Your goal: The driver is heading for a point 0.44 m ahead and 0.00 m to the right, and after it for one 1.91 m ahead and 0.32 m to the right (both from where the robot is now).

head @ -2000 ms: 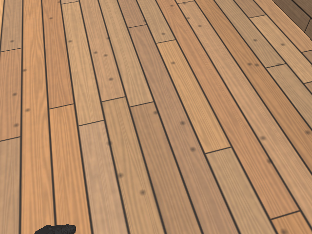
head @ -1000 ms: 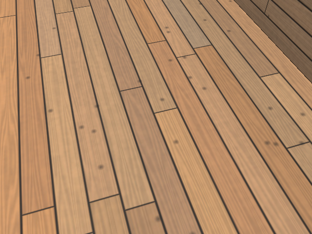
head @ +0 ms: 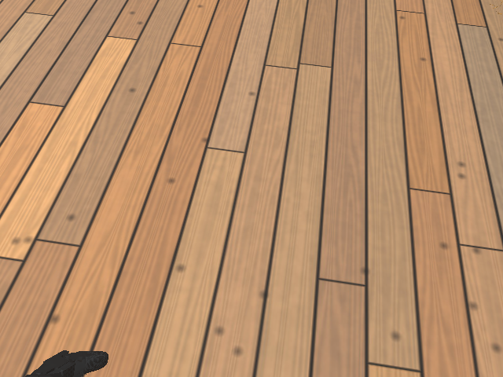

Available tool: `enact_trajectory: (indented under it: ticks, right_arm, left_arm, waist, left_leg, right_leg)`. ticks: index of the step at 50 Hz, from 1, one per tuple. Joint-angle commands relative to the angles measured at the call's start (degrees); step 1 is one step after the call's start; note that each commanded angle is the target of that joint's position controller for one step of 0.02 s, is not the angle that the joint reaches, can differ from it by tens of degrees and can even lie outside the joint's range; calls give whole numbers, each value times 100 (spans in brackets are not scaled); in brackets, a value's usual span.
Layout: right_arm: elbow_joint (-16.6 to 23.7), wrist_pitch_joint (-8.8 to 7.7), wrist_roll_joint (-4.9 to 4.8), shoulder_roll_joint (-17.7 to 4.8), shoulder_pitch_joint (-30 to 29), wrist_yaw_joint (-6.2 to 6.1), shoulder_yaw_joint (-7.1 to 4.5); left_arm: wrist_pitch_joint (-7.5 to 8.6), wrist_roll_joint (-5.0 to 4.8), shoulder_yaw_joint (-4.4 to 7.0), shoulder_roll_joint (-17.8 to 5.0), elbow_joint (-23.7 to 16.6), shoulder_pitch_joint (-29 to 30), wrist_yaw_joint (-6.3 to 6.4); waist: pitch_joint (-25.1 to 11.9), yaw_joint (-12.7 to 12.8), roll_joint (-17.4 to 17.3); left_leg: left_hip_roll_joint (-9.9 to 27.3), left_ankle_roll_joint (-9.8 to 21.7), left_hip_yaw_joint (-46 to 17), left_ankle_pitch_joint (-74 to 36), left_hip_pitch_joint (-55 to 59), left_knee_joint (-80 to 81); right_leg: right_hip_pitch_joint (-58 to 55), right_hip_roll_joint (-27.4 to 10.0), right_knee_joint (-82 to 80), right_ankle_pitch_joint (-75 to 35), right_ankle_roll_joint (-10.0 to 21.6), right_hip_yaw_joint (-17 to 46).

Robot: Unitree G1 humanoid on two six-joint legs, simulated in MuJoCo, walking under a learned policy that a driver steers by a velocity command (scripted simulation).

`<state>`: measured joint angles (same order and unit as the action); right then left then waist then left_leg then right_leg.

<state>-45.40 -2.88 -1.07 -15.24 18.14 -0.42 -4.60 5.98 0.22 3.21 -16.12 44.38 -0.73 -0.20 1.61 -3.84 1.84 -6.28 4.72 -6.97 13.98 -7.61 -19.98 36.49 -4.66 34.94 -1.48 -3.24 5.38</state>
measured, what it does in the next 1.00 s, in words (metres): walks ahead: right foot, then left foot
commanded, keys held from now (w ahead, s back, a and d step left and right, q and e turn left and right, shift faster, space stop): w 0.34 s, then no key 0.66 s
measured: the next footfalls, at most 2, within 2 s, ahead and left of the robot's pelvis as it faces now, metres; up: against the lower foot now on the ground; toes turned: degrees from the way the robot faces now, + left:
right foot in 0.12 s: +0.26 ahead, -0.15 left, +0.00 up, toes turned +4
left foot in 0.60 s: +0.48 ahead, +0.10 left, +0.00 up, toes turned +4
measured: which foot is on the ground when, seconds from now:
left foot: down 0.00-0.14, up 0.16-0.58, down 0.60-1.00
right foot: up 0.00-0.10, down 0.12-0.62, up 0.64-0.86, down 0.88-1.00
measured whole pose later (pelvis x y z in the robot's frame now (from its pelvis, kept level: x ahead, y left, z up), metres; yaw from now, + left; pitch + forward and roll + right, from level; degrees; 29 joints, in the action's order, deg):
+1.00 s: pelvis +0.40 -0.02 -0.01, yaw +4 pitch +0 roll +1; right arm -49.7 -0.3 1.0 -12.3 9.3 -0.8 -1.8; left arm -0.3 1.2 1.7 -13.7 54.0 -13.4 1.7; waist 0.1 0.1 -0.7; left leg -1.1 0.7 1.1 10.0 -18.2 -28.5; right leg 14.8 -2.8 32.1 17.2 -2.0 0.9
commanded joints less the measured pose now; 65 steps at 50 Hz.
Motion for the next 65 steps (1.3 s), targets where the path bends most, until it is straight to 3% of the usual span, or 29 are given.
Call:
enact_trajectory:
  ticks: [1, 4, 6, 7, 8, 9, 10, 11, 12, 13, 15, 18, 21, 26, 29, 30, 31, 32, 33, 35, 36, 39, 42, 44, 45, 46, 48, 52, 65]
  right_arm:
    - [203, -55, -24, -832, 250, -35, -200]
    - [148, -23, 25, -849, 315, -56, -195]
    - [207, -5, 52, -715, 206, -47, -136]
    - [327, -11, 118, -523, 182, -42, -37]
    - [345, -97, -44, -146, 1077, -24, 68]
    - [271, -140, -94, -545, 965, -29, 32]
    - [385, -155, -116, -885, 285, -18, -53]
    - [500, -163, -52, -846, -150, -27, -34]
    - [576, -181, 44, -782, -391, -19, -43]
    - [581, -174, 68, -718, -353, -6, -60]
    - [547, -138, 42, -513, -196, 13, -26]
    - [704, -118, 95, -351, -616, 2, 48]
    - [745, -149, 119, -177, -949, 28, 127]
    - [875, -165, 102, -306, -1488, 131, 96]
    - [643, -204, 209, -599, -824, 131, -30]
    - [573, -215, 266, -966, -427, 80, -120]
    - [593, -149, 407, -1146, -133, 26, -110]
    - [490, -63, 290, -683, 15, 47, 13]
    - [470, 6, 169, -512, -145, 100, 77]
    - [513, 44, 168, -475, -906, 122, 118]
    - [540, 56, 206, -507, -1236, 105, 112]
    - [471, 111, 295, -535, -1574, 57, 77]
    - [317, 147, 210, -430, -1588, 11, 113]
    - [108, 160, 193, -238, -1300, 9, 184]
    - [40, 164, 229, -247, -1159, 14, 185]
    - [26, 175, 197, -248, -992, -6, 156]
    - [-54, 188, 195, -348, -1112, -68, 123]
    - [-313, 196, 190, -302, -943, -85, 114]
    - [-964, 295, 107, -370, -905, -150, 94]
  left_arm:
    - [107, -50, 54, -406, -441, 463, -75]
    - [192, -41, 115, -620, -455, 314, -135]
    - [242, 20, 244, -861, -214, -583, -109]
    - [256, 88, 322, -1150, -94, -1503, -86]
    - [173, 96, 478, -1640, 185, -2217, -114]
    - [149, -95, 355, -1130, 218, -2260, -164]
    - [123, -121, 251, -781, 129, -1895, -149]
    - [74, -39, 198, -693, 37, -1532, -134]
    - [46, 5, 150, -573, 31, -1303, -135]
    - [57, 57, 103, -477, 26, -1206, -127]
    - [71, 19, 89, -459, 92, -1254, -126]
    - [67, -26, 153, -731, 200, -1374, -70]
    - [-31, -40, 164, -817, 297, -1446, -9]
    - [-188, -105, 130, -828, 548, -1810, 34]
    - [-247, -127, 125, -836, 555, -1600, 62]
    - [-210, -24, 67, -680, 520, -1741, 61]
    - [-143, 102, -88, -240, 558, -2389, 33]
    - [-183, 15, -150, -187, 708, -2702, 0]
    - [-265, -86, -35, -624, 687, -2461, -19]
    - [-492, -91, 7, -609, 556, -1766, 81]
    - [-608, -38, 30, -603, 546, -1709, 147]
    - [-724, 19, -26, -319, 711, -1954, 230]
    - [-706, 62, -37, -241, 802, -1907, 205]
    - [-702, 197, -31, -352, 721, -1702, 185]
    - [-697, 184, -4, -600, 605, -1551, 211]
    - [-691, 86, 75, -863, 675, -1331, 225]
    - [-583, 110, -21, -439, 711, -1161, 210]
    - [-425, 36, -43, -390, 865, -1290, 190]
    - [-509, -6, -73, -313, 1203, -1375, 203]
  waist:
    - [-171, -86, -713]
    - [-141, 62, -880]
    - [-578, 532, -861]
    - [-1361, 926, -392]
    - [-2093, 685, 1453]
    - [-1865, 830, 1283]
    - [-1013, 929, 652]
    - [-630, 828, 198]
    - [-274, 708, 69]
    - [-234, 547, 218]
    - [-280, 432, 374]
    - [-128, 466, 240]
    - [-222, 532, 244]
    - [-335, 695, 368]
    - [-641, 261, 264]
    - [-1049, 173, -125]
    - [-1816, 343, -1105]
    - [-2497, 277, -1652]
    - [-2170, 237, -1182]
    - [-1073, 388, -665]
    - [-867, 536, -744]
    - [-794, 724, -1058]
    - [-830, 762, -935]
    - [-538, 706, -706]
    - [-229, 548, -386]
    - [20, 279, 368]
    - [109, 334, 485]
    - [-134, 393, 190]
    - [-287, 434, -201]
  left_leg:
    - [1324, 740, -875, -938, -385, 388]
    - [1621, 640, -1226, -1241, 203, -70]
    - [1283, 422, -1025, -2375, 203, -1052]
    - [935, 212, -638, -1764, -454, -2557]
    - [70, -259, -21, 726, -2558, -4611]
    - [233, -271, -366, 1882, -3465, -5316]
    - [507, -234, -367, 1419, -3815, -5544]
    - [768, -219, -96, 979, -3695, -5399]
    - [953, -228, 19, 678, -3587, -5006]
    - [1131, -223, 38, 463, -3274, -4703]
    - [1219, -278, 177, 376, -2990, -4276]
    - [1278, -450, 363, -94, -3117, -3341]
    - [1063, -532, 618, -1060, -2465, -2139]
    - [747, -402, 608, -1727, -1932, -1119]
    - [599, -107, 678, -2163, -811, -376]
    - [1149, 134, 251, -4217, 195, -561]
    - [2442, 973, -1008, -6278, 1939, -1079]
    - [3008, 1569, -1783, -6156, 2177, -909]
    - [2726, 1421, -1693, -4694, 1641, -648]
    - [2305, 1000, -1197, -2696, 271, -114]
    - [2148, 854, -986, -2044, -383, 142]
    - [1714, 713, -335, -1223, -1387, 444]
    - [1566, 544, -140, 89, -1586, 416]
    - [1299, 69, -63, 1404, -1824, 376]
    - [1078, -171, 57, 1641, -1832, 143]
    - [751, -342, 430, 1103, -1365, -11]
    - [735, -366, 512, 318, -617, -422]
    - [790, -249, 499, -596, -476, -563]
    - [838, -290, 536, -1672, -131, -741]
  right_leg:
    - [-866, 297, -498, -494, 84, -273]
    - [-958, 309, -713, 194, 359, -293]
    - [-2172, 348, -910, 308, 689, -402]
    - [-3580, -454, -740, 254, 1062, 439]
    - [-5553, -1638, -1234, 1526, 2066, 3024]
    - [-5619, -1795, -1814, 2927, 2075, 4018]
    - [-4928, -1587, -1886, 3117, 1798, 3239]
    - [-4213, -1351, -1947, 2597, 1637, 2538]
    - [-3586, -1138, -2092, 1967, 1625, 2059]
    - [-3230, -970, -2193, 1464, 1565, 1714]
    - [-2971, -803, -2381, 877, 1601, 1277]
    - [-2850, -816, -2569, -296, 1700, 767]
    - [-2683, -484, -2336, -2018, 1441, -94]
    - [-3143, -562, -1838, -1933, 1228, -142]
    - [-3199, -380, -866, -1924, 929, -120]
    - [-2757, -58, -71, -1208, 666, -322]
    - [-1391, 415, 1437, 1378, 301, -504]
    - [-1052, 524, 2440, 4094, 97, -201]
    - [-825, 320, 2755, 4279, 47, 11]
    - [-600, 67, 2535, 3785, -29, -143]
    - [-946, -39, 2173, 3462, -67, -137]
    - [-2075, 102, 1143, 2605, -83, -422]
    - [-2797, 211, -10, 1339, 79, -589]
    - [-3029, 82, -658, 1003, 278, -411]
    - [-2756, -245, -1036, 1323, 438, -75]
    - [-1884, -211, -1161, 2552, 594, -74]
    - [-1278, -101, -1502, 2980, 447, -83]
    - [-1816, 4, -1219, 1800, 309, -230]
    - [-2306, 164, -1008, 526, 366, -435]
